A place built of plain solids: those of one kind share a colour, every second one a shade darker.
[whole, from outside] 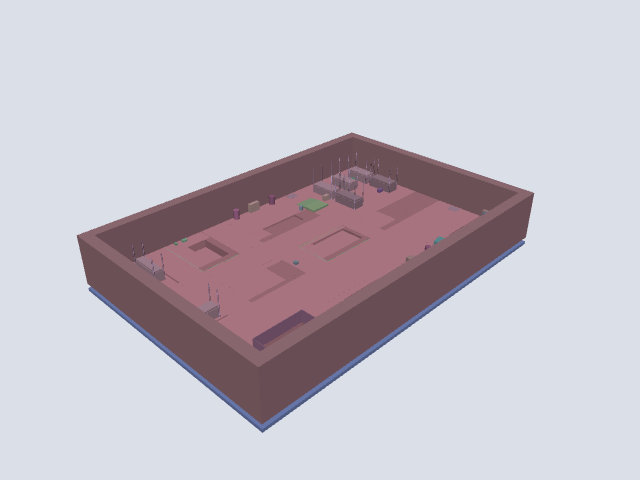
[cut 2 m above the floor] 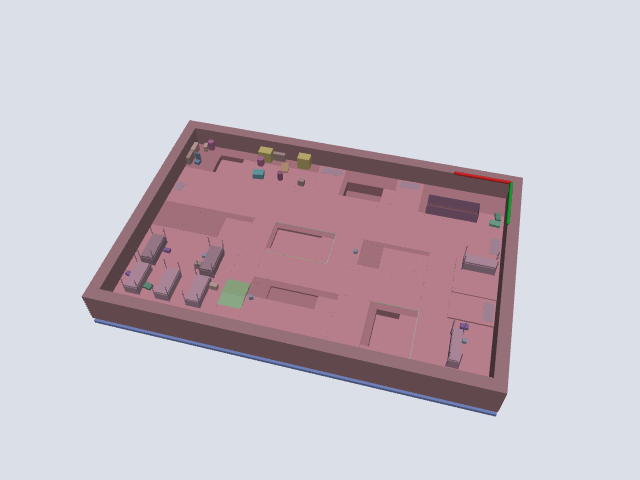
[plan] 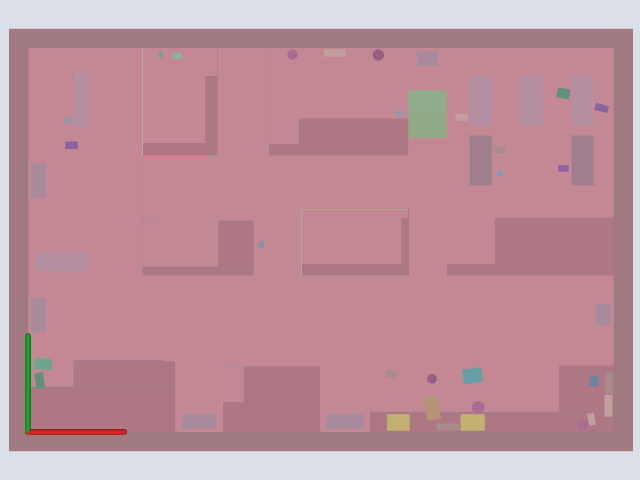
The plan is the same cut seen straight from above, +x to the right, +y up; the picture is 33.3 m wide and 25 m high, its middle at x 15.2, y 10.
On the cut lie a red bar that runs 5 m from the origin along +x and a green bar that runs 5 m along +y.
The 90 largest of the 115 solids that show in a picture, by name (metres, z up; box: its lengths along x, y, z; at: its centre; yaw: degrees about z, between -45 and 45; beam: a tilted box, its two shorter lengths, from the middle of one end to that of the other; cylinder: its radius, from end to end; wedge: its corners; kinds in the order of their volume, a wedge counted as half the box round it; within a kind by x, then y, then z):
{
 "floor_1": {"box": [2.4, 1.33, 1.32], "at": [1.2, 3.02, -0.66]},
 "floor_2": {"box": [3.65, 3.7, 1.1], "at": [1.82, 10.0, -0.45]},
 "floor_3": {"box": [3.65, 2.5, 1.0], "at": [1.82, 13.1, -0.5]},
 "floor_4": {"box": [3.65, 5.65, 0.84], "at": [1.82, 17.18, -0.58]},
 "floor_5": {"box": [7.65, 2.35, 1.32], "at": [3.83, 1.18, -0.66]},
 "floor_6": {"box": [7.65, 0.37, 1.32], "at": [3.83, 3.87, -0.66]},
 "floor_7": {"box": [4.57, 1.33, 0.26], "at": [4.68, 3.02, -1.19]},
 "floor_8": {"box": [2.3, 11.85, 1.0], "at": [4.8, 14.07, -0.5]},
 "floor_9": {"box": [1.0, 2.41, 1.32], "at": [6.45, 9.8, -0.66]},
 "floor_10": {"box": [1.4, 3.49, 1.32], "at": [6.65, 16.8, -0.66]},
 "floor_11": {"box": [0.68, 1.33, 1.32], "at": [7.31, 3.02, -0.66]},
 "floor_12": {"box": [3.9, 0.65, 1.32], "at": [7.9, 14.72, -0.66]},
 "floor_13": {"box": [3.9, 1.46, 1.32], "at": [7.9, 19.27, -0.66]},
 "floor_14": {"box": [1.87, 3.49, 0.56], "at": [8.29, 16.8, -1.04]},
 "floor_15": {"box": [2.95, 2.41, 1.32], "at": [8.43, 9.8, -0.66]},
 "floor_16": {"box": [5.8, 0.45, 1.32], "at": [8.85, 8.38, -0.66]},
 "floor_17": {"box": [5.8, 0.59, 1.32], "at": [8.85, 11.3, -0.66]},
 "floor_18": {"box": [2.5, 4.05, 1.0], "at": [8.9, 2.02, -0.5]},
 "floor_19": {"box": [0.63, 3.49, 1.32], "at": [9.54, 16.8, -0.66]},
 "floor_20": {"box": [1.1, 1.87, 1.32], "at": [10.7, 2.48, -0.66]},
 "floor_21": {"box": [1.85, 2.41, 1.32], "at": [10.82, 9.8, -0.66]},
 "floor_22": {"box": [2.7, 5.6, 1.0], "at": [11.2, 17.2, -0.5]},
 "floor_23": {"box": [5.05, 1.55, 1.32], "at": [12.68, 0.78, -0.66]},
 "floor_24": {"box": [5.05, 0.63, 1.32], "at": [12.68, 3.73, -0.66]},
 "floor_25": {"box": [13.85, 2.8, 1.0], "at": [12.88, 13.0, -0.5]},
 "floor_26": {"box": [3.49, 1.87, 0.16], "at": [12.99, 2.48, -1.24]},
 "floor_27": {"box": [2.5, 3.45, 1.0], "at": [13.0, 9.88, -0.5]},
 "floor_28": {"box": [1.55, 1.33, 1.32], "at": [13.32, 15.66, -0.66]},
 "floor_29": {"box": [1.15, 2.41, 1.32], "at": [14.82, 9.96, -0.66]},
 "floor_30": {"box": [0.46, 1.87, 1.32], "at": [14.97, 2.48, -0.66]},
 "floor_31": {"box": [30.5, 4.1, 1.0], "at": [15.25, 6.1, -0.5]},
 "floor_32": {"box": [4.03, 1.33, 1.15], "at": [16.11, 15.66, -0.74]},
 "floor_33": {"box": [7.25, 0.6, 1.32], "at": [16.18, 14.7, -0.66]},
 "floor_34": {"box": [7.25, 3.67, 1.32], "at": [16.18, 18.16, -0.66]},
 "floor_35": {"box": [2.6, 4.05, 1.0], "at": [16.5, 2.02, -0.5]},
 "floor_36": {"box": [5.55, 0.6, 1.32], "at": [17.02, 8.45, -0.66]},
 "floor_37": {"box": [5.55, 0.44, 1.32], "at": [17.02, 11.38, -0.66]},
 "floor_38": {"box": [4.03, 2.41, 1.1], "at": [17.41, 9.96, -0.77]},
 "floor_39": {"box": [1.67, 1.33, 1.32], "at": [18.96, 15.66, -0.66]},
 "floor_40": {"box": [0.37, 2.41, 1.32], "at": [19.61, 9.96, -0.66]},
 "floor_41": {"box": [2.0, 11.85, 1.0], "at": [20.8, 14.07, -0.5]},
 "floor_42": {"box": [7.45, 2.41, 1.32], "at": [21.52, 2.25, -0.66]},
 "floor_43": {"box": [2.5, 2.41, 1.32], "at": [23.05, 9.96, -0.66]},
 "floor_44": {"box": [12.7, 1.05, 1.32], "at": [24.15, 0.53, -0.66]},
 "floor_45": {"box": [12.7, 0.59, 1.32], "at": [24.15, 3.75, -0.66]},
 "floor_46": {"box": [3.49, 2.41, 1.32], "at": [26.05, 9.96, -0.66]},
 "floor_47": {"box": [8.7, 0.6, 1.32], "at": [26.15, 8.45, -0.66]},
 "floor_48": {"box": [8.7, 8.84, 1.32], "at": [26.15, 15.58, -0.66]},
 "floor_49": {"box": [2.41, 2.41, 0.75], "at": [26.45, 2.25, -0.94]},
 "floor_50": {"box": [2.84, 2.41, 1.32], "at": [29.08, 2.25, -0.66]},
 "floor_51": {"box": [2.71, 2.41, 1.32], "at": [29.14, 9.96, -0.66]},
 "wall_1": {"box": [1.0, 20.0, 4.6], "at": [-0.5, 10.0, 1.3]},
 "wall_2": {"box": [32.5, 1.0, 4.6], "at": [15.25, -0.5, 1.3]},
 "wall_3": {"box": [32.5, 1.0, 4.6], "at": [15.25, 20.5, 1.3]},
 "wall_4": {"box": [1.0, 20.0, 4.6], "at": [31.0, 10.0, 1.3]},
 "floor_base_1": {"box": [32.5, 22.0, 0.3], "at": [15.25, 10.0, -1.57]},
 "piece_1": {"box": [2.7, 0.95, 0.82], "at": [1.75, 8.88, 0.51]},
 "piece_2": {"box": [2.62, 0.87, 0.17], "at": [1.75, 8.88, 1.0]},
 "piece_3": {"box": [0.8, 2.9, 0.94], "at": [2.78, 17.25, 0.31]},
 "piece_4": {"box": [0.72, 2.82, 0.14], "at": [2.78, 17.25, 0.85]},
 "piece_5": {"box": [1.15, 2.6, 0.8], "at": [23.57, 14.14, 0.4]},
 "piece_6": {"box": [1.07, 2.52, 0.2], "at": [23.57, 14.14, 0.9]},
 "piece_7": {"box": [1.15, 2.6, 0.8], "at": [23.57, 17.25, 0.4]},
 "piece_8": {"box": [1.07, 2.52, 0.12], "at": [23.57, 17.25, 0.86]},
 "piece_9": {"box": [1.15, 2.6, 0.8], "at": [26.22, 17.25, 0.4]},
 "piece_10": {"box": [1.07, 2.52, 0.14], "at": [26.22, 17.25, 0.87]},
 "piece_11": {"box": [1.15, 2.6, 0.8], "at": [28.87, 14.14, 0.4]},
 "piece_12": {"box": [1.07, 2.52, 0.19], "at": [28.87, 14.14, 0.9]},
 "piece_13": {"box": [1.15, 2.6, 0.8], "at": [28.87, 17.25, 0.4]},
 "piece_14": {"box": [1.07, 2.52, 0.15], "at": [28.87, 17.25, 0.88]},
 "pallet_load_1": {"box": [1.19, 0.85, 1.29], "at": [19.28, 0.49, 0.65]},
 "pallet_load_2": {"box": [1.27, 0.86, 1.21], "at": [23.15, 0.5, 0.6]},
 "crate_stack_1": {"box": [1.13, 0.39, 0.86], "at": [15.98, 19.73, 0.43]},
 "crate_stack_2": {"box": [0.57, 0.43, 0.62], "at": [18.9, 3.0, 0.31], "yaw": -8.3},
 "crate_stack_3": {"box": [1.18, 0.37, 0.86], "at": [21.86, 0.26, 0.43]},
 "crate_stack_4": {"box": [0.36, 0.64, 0.65], "at": [29.34, 0.67, 0.33], "yaw": 11.7},
 "crate_stack_5": {"box": [0.42, 1.15, 0.92], "at": [30.22, 1.37, 0.46]},
 "crate_stack_6": {"box": [0.38, 1.1, 0.89], "at": [30.24, 2.56, 0.45]},
 "barrel_1": {"cylinder": 0.27, "from": [13.77, 19.66, 0.0], "to": [13.77, 19.66, 0.93]},
 "barrel_2": {"cylinder": 0.29, "from": [18.24, 19.64, 0.0], "to": [18.24, 19.64, 0.82]},
 "barrel_3": {"cylinder": 0.25, "from": [21.04, 2.77, 0.0], "to": [21.04, 2.77, 0.86]},
 "barrel_4": {"cylinder": 0.33, "from": [23.45, 1.29, 0.0], "to": [23.45, 1.29, 0.8]},
 "barrel_5": {"cylinder": 0.29, "from": [28.88, 0.36, 0.0], "to": [28.88, 0.36, 0.95]},
 "step_hump_1": {"box": [2.0, 1.4, 0.23], "at": [20.8, 16.01, 0.07]},
 "sack_pile_1": {"box": [1.02, 0.76, 0.56], "at": [23.15, 2.94, 0.28], "yaw": 8.8},
 "rail_1": {"box": [4.65, 0.04, 1.1], "at": [4.68, 2.33, 0.55]},
 "rail_2": {"box": [4.65, 0.04, 1.1], "at": [4.68, 3.7, 0.55]},
 "ramp_hump_ramp_1": {"wedge": [[19.8, 16.71, -0.05], [19.8, 16.71, 0.18], [19.8, 17.79, -0.05], [19.8, 17.79, 0.0], [21.8, 16.71, -0.05], [21.8, 16.71, 0.18], [21.8, 17.79, -0.05], [21.8, 17.79, 0.0]]},
 "pallet_1": {"box": [0.73, 1.22, 0.2], "at": [21.03, 1.25, 0.05], "yaw": 12.0},
 "sack_1": {"box": [0.95, 0.59, 0.27], "at": [0.78, 3.54, 0.14], "yaw": -3.6}
}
